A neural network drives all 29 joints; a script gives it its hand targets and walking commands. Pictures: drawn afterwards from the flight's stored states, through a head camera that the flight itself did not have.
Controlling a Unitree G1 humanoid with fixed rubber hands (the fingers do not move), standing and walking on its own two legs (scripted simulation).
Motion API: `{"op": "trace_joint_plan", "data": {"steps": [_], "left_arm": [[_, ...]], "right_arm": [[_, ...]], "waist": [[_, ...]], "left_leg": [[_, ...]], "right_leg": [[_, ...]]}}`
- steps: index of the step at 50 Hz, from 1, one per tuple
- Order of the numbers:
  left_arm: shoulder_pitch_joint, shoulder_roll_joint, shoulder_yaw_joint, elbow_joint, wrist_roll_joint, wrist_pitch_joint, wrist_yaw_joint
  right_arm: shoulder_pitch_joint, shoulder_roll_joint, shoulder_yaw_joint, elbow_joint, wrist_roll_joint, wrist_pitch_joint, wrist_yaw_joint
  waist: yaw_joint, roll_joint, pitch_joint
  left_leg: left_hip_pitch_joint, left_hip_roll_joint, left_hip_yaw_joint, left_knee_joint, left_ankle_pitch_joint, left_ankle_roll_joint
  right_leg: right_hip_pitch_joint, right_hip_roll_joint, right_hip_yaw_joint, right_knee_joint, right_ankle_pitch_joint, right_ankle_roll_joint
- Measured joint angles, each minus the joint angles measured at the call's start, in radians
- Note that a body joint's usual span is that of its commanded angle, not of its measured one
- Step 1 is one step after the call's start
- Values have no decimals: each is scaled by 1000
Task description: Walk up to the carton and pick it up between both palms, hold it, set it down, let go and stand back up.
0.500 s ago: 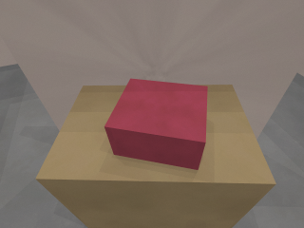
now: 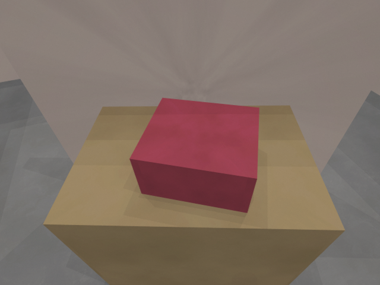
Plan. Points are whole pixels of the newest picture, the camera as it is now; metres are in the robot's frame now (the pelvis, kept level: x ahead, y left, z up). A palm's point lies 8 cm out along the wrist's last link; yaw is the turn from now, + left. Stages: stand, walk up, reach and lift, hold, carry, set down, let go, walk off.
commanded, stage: stand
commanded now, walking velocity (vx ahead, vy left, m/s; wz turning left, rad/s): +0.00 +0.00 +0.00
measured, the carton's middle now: (201, 150) +0.53 +0.00 -0.05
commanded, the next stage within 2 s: none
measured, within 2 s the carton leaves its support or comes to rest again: neither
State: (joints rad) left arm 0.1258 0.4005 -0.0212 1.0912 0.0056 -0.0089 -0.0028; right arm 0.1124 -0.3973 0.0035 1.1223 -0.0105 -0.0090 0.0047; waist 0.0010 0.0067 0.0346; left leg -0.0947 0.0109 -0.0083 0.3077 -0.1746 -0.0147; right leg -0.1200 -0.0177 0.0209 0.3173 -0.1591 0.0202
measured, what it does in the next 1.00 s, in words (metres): stands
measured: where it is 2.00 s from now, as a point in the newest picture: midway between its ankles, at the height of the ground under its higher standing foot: outside the picture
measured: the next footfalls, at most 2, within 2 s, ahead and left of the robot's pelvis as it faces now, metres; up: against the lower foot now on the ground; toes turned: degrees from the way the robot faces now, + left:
none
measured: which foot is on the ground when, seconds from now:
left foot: down 0.00-1.00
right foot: down 0.00-1.00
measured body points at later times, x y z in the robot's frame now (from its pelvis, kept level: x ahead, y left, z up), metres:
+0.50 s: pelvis +0.00 +0.00 +0.00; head +0.01 +0.00 +0.45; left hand +0.09 +0.32 -0.12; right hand +0.08 -0.32 -0.13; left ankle +0.00 +0.13 -0.75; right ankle +0.01 -0.13 -0.75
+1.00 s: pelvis +0.01 +0.00 +0.00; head +0.01 +0.00 +0.45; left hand +0.09 +0.32 -0.12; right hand +0.08 -0.32 -0.13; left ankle +0.00 +0.13 -0.75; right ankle +0.01 -0.13 -0.75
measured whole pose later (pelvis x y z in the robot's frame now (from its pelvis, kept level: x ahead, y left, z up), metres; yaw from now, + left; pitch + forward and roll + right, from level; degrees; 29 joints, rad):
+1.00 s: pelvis +0.01 +0.00 +0.00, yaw +0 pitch -2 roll +0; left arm 0.12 0.40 -0.02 1.10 0.01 -0.01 0.00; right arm 0.11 -0.39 0.00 1.12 -0.01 -0.01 0.00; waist 0.00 0.00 0.04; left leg -0.09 0.01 -0.01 0.30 -0.18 -0.02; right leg -0.12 -0.02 0.03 0.32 -0.16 0.02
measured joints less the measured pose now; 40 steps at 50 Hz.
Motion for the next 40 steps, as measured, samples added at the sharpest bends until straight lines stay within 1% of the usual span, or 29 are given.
{"op": "trace_joint_plan", "data": {"steps": [40], "left_arm": [[-8, 0, -1, 4, 0, 0, 2]], "right_arm": [[-2, 2, -3, -2, 0, 1, -1]], "waist": [[-1, -1, 2]], "left_leg": [[6, 3, 1, -3, -5, -3]], "right_leg": [[4, 1, 4, -2, -5, 1]]}}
